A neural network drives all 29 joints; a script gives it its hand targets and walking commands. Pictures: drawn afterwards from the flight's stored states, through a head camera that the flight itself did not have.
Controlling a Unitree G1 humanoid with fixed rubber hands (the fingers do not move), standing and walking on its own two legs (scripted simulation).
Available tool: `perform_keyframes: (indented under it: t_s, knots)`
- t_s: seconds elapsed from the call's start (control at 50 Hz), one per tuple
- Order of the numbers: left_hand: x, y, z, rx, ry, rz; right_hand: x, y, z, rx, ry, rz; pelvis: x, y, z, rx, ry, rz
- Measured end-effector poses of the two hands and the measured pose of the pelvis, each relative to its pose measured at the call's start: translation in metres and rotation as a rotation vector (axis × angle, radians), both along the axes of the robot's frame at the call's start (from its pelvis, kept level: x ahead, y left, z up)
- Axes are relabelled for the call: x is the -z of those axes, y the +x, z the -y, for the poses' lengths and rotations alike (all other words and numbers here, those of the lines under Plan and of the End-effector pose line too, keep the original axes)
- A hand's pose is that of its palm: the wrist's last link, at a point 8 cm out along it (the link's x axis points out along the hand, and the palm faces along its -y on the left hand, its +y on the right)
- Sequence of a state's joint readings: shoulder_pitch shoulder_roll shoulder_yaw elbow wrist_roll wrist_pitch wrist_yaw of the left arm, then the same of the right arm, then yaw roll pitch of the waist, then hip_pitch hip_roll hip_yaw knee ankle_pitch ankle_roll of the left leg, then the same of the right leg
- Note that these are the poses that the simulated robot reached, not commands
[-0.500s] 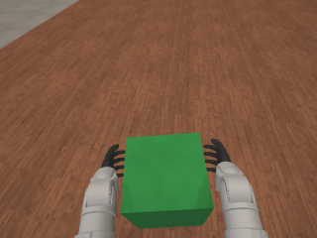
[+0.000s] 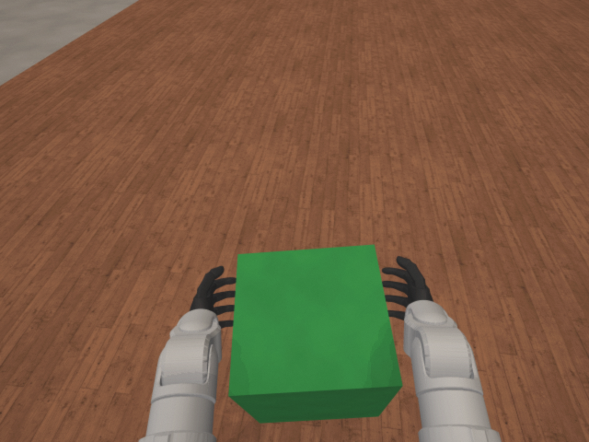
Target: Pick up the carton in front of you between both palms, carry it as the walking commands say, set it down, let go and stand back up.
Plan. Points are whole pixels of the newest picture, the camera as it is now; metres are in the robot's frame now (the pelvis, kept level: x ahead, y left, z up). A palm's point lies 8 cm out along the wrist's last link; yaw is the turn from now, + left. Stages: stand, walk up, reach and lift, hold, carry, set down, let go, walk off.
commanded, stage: carry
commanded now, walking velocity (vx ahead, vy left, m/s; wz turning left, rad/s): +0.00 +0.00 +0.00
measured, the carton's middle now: (312, 340) +0.31 -0.01 -0.08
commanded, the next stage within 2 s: hold in 1.30 s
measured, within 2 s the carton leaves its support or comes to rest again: neither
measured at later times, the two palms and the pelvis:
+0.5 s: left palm (194, 319) +0.29 +0.16 +0.03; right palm (408, 311) +0.29 -0.13 +0.04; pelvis +0.00 +0.01 +0.00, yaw +0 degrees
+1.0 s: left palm (189, 316) +0.29 +0.17 +0.03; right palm (402, 305) +0.30 -0.13 +0.05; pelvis +0.00 +0.02 +0.00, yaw +0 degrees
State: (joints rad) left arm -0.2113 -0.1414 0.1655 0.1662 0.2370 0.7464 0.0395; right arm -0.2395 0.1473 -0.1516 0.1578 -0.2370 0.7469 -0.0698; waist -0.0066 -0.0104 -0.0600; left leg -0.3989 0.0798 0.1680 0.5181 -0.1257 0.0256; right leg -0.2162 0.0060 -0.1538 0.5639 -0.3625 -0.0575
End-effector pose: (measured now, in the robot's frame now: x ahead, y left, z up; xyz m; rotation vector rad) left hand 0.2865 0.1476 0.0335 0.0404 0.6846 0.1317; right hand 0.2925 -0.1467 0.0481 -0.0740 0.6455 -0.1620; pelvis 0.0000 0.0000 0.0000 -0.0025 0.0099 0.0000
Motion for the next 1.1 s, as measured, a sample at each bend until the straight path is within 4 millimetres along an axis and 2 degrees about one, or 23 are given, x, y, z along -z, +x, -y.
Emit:
perform_keyframes:
  t_s: [0.28, 0.46, 0.92, 1.1]
  knots:
    - [-0.002, 0.004, -0.006, -0.007, 0.006, -0.008, 0.0, 0.003, -0.006, -0.005, 0.013, -0.008, -0.001, 0.0, -0.005, 0.002, -0.003, -0.003]
    - [0.001, 0.0, -0.012, -0.012, 0.004, -0.02, 0.005, 0.001, -0.012, -0.014, 0.003, -0.021, -0.001, -0.001, -0.009, 0.0, -0.005, -0.003]
    - [-0.002, 0.002, -0.02, -0.014, -0.001, -0.006, -0.003, 0.005, -0.021, -0.015, -0.009, -0.006, -0.003, 0.0, -0.017, 0.002, -0.009, -0.009]
    - [0.003, 0.003, -0.021, 0.001, 0.0, -0.021, 0.002, 0.004, -0.021, -0.007, -0.007, -0.021, -0.002, 0.004, -0.02, 0.007, -0.005, -0.01]
